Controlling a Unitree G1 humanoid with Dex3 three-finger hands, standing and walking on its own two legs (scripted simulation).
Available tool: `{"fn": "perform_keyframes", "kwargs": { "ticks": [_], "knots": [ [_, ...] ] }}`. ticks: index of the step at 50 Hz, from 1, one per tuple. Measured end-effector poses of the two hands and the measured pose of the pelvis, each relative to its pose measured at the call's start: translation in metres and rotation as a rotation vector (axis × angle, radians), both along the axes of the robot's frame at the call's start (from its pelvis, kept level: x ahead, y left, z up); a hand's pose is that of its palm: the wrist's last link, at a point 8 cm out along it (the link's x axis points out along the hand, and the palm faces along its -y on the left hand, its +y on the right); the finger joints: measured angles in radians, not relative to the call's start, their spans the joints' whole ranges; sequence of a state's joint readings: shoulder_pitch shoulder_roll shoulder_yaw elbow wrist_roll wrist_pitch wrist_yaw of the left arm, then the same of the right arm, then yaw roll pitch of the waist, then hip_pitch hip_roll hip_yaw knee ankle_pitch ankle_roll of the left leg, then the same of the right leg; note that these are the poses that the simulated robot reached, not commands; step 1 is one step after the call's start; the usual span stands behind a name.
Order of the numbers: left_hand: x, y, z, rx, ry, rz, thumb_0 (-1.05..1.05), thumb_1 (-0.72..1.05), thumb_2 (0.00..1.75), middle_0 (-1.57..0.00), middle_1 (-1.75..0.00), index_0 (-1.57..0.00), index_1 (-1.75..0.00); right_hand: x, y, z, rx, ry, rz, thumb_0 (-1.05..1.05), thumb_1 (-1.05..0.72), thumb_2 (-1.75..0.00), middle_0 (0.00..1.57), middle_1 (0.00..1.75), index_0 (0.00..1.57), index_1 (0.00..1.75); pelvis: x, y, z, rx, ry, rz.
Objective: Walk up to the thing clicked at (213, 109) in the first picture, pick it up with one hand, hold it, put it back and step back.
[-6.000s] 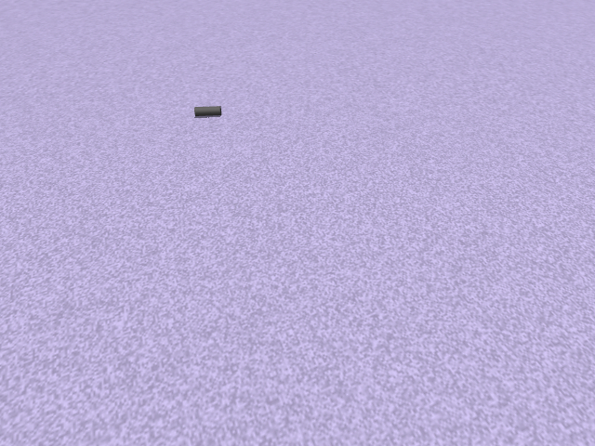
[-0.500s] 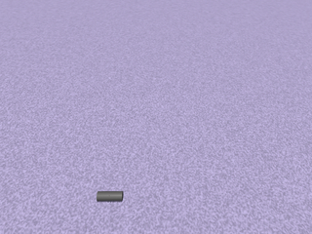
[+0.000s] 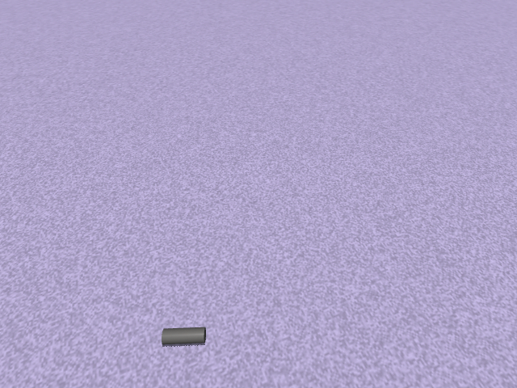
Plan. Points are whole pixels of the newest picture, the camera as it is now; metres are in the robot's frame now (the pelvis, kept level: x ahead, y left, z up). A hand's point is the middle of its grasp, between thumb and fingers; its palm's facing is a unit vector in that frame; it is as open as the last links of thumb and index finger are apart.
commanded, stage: walk up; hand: left
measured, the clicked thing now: (184, 335) +0.45 +0.28 -0.75
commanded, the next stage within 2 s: stand in 0.78 s
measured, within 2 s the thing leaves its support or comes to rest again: neither
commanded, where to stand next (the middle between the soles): +0.06 +0.01 m, yaw +0 degrees
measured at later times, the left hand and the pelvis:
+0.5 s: hand out of the picture +0.09 +0.26 -0.16, palm faces -0.04 -0.94 -0.33, open 7.4 cm; pelvis +0.00 +0.01 +0.00, yaw -1 degrees
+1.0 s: hand out of the picture +0.09 +0.26 -0.16, palm faces -0.04 -0.94 -0.34, open 7.4 cm; pelvis +0.01 +0.01 +0.00, yaw -1 degrees
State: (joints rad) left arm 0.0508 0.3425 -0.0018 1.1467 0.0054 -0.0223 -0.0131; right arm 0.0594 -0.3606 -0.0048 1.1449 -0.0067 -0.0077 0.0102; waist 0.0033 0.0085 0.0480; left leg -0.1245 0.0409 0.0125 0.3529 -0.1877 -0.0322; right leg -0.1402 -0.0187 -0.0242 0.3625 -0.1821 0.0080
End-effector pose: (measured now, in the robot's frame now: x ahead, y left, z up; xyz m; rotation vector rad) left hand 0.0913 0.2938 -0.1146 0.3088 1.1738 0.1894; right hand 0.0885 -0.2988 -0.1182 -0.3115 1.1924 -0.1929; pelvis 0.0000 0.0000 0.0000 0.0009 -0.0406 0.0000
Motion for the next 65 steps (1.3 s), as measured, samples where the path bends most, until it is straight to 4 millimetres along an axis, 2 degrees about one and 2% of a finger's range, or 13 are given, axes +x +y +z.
{"fn": "perform_keyframes", "kwargs": {
  "ticks": [7,13,19,39,65],
  "knots": [
    [0.006,-0.003,-0.003,-0.014,0.01,-0.02,0.0,0.9,0.9,-0.2,-0.3,-0.2,-0.3,-0.018,-0.004,0.001,-0.014,0.036,-0.027,0.0,-0.9,-0.89,0.2,0.3,0.21,0.3,0.0,0.002,0.001,0.0,0.001,-0.007],
    [0.002,-0.001,-0.004,-0.012,0.032,-0.02,0.0,0.9,0.9,-0.2,-0.3,-0.2,-0.3,-0.031,-0.002,-0.001,-0.012,0.062,-0.045,0.0,-0.9,-0.89,0.2,0.3,0.21,0.3,0.001,0.003,0.001,0.0,0.0,-0.012],
    [-0.004,0.003,-0.004,-0.007,0.049,-0.015,0.0,0.9,0.9,-0.2,-0.3,-0.2,-0.3,-0.035,0.003,-0.003,-0.002,0.071,-0.047,0.0,-0.9,-0.89,0.2,0.3,0.21,0.3,0.001,0.005,0.001,0.0,-0.001,-0.016],
    [-0.013,0.009,-0.005,-0.006,0.068,0.002,0.0,0.9,0.9,-0.2,-0.3,-0.2,-0.3,-0.019,0.011,-0.002,0.005,0.046,-0.027,0.0,-0.9,-0.89,0.21,0.3,0.21,0.3,0.004,0.009,0.001,0.001,0.004,-0.016],
    [-0.002,0.01,-0.002,0.013,0.064,-0.003,0.0,0.9,0.9,-0.2,-0.3,-0.2,-0.3,0.003,0.008,-0.001,0.003,0.034,-0.006,0.0,-0.9,-0.89,0.21,0.3,0.21,0.3,0.018,0.007,0.002,0.0,0.015,-0.01]
  ]
}}
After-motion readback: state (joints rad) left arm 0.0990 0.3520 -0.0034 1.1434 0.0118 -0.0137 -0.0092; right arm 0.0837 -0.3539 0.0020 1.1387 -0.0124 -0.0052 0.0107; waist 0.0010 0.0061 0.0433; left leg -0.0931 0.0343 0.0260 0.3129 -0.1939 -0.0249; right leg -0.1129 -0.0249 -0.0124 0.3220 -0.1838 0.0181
